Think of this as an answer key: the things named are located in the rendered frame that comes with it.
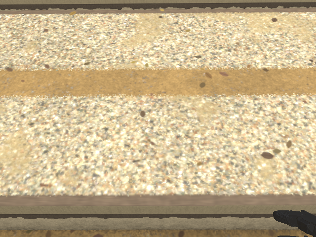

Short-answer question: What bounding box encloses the robot right hand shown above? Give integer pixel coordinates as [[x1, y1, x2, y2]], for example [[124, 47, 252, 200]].
[[273, 209, 316, 237]]

